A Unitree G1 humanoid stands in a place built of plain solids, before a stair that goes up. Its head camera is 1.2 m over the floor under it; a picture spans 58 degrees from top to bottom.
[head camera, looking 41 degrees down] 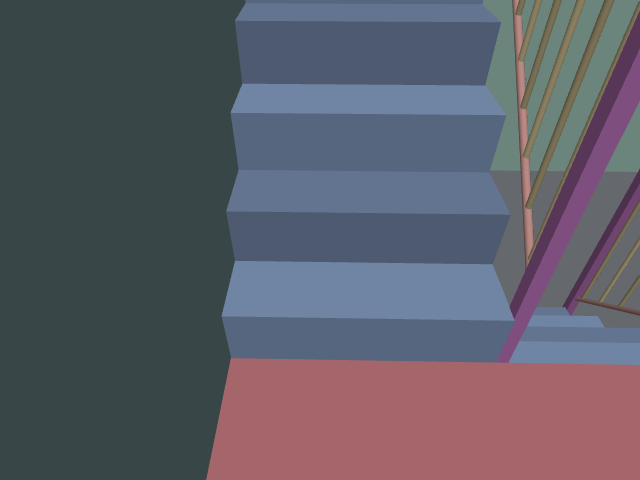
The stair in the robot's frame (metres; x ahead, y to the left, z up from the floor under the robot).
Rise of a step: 0.20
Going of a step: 0.23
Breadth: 0.85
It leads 1 degrees to the right of straight ahead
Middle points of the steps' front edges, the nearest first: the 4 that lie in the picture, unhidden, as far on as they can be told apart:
0.80 -0.14 0.21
1.03 -0.14 0.41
1.26 -0.15 0.62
1.50 -0.15 0.82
